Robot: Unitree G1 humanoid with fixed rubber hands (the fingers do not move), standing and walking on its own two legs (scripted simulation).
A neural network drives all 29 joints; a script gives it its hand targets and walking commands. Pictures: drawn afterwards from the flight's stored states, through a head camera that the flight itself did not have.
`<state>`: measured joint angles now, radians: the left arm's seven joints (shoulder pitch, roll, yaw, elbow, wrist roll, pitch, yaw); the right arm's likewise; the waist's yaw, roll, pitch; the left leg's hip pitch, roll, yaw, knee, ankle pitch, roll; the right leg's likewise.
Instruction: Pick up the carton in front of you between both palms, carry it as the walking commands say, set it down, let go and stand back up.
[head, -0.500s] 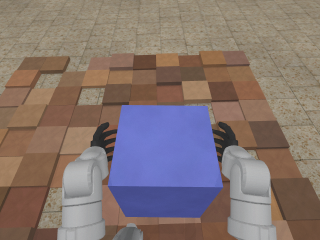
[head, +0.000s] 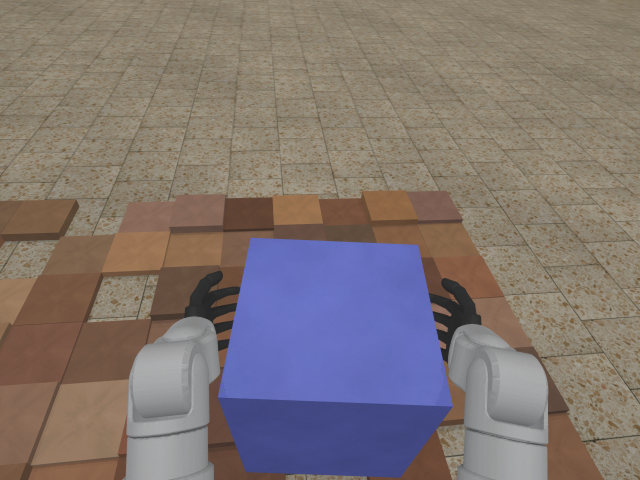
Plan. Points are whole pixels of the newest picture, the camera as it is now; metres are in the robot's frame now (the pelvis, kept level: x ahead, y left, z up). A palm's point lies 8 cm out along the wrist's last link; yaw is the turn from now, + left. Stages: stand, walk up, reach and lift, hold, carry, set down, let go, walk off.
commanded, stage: carry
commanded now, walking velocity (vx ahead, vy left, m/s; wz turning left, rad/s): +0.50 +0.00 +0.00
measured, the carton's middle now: (328, 362) +0.30 +0.00 +0.01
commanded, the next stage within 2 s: none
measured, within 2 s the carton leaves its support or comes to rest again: neither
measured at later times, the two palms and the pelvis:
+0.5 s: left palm (235, 147) +0.64 +0.16 +0.12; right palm (403, 146) +0.67 -0.14 +0.12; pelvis +0.32 -0.02 -0.01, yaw +3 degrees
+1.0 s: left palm (277, 73) +1.01 +0.11 +0.10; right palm (399, 88) +0.99 -0.19 +0.09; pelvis +0.63 -0.02 -0.02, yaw +1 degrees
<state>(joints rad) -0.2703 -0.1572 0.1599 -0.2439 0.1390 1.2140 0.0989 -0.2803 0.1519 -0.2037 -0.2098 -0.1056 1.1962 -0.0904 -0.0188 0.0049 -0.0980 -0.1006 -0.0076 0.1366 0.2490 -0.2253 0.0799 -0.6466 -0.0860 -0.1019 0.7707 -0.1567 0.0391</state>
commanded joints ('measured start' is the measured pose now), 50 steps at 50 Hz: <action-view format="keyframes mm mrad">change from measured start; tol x32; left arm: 1 -462 -975 -766 -78 -397 -12 -226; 33 -1282 -995 -477 472 -548 -45 -197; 50 -1064 -802 -560 155 -400 -10 -170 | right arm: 1 -455 911 750 -122 403 16 274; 30 -1080 809 445 509 415 -36 199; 50 -1201 941 739 44 542 2 183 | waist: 1 0 141 -231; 11 87 -273 -329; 27 60 -79 -230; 30 -47 383 -442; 50 37 -231 -592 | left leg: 1 259 206 -93 -36 535 18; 8 199 129 84 311 765 -32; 12 -559 -25 -119 1091 -221 -60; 28 -84 17 40 289 159 -7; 30 338 360 -619 166 264 198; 32 379 352 -585 251 330 211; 48 84 137 -26 510 512 -21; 50 -415 54 -70 850 -166 -73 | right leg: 1 7 41 -75 -170 115 -8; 8 417 134 -172 -415 261 -64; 10 906 -141 298 -378 340 -273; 26 449 -142 67 -411 135 -195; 32 -235 84 125 544 -354 -88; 39 -189 7 122 223 -208 -59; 46 172 94 -14 -298 179 -62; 50 1081 -254 328 -190 727 -201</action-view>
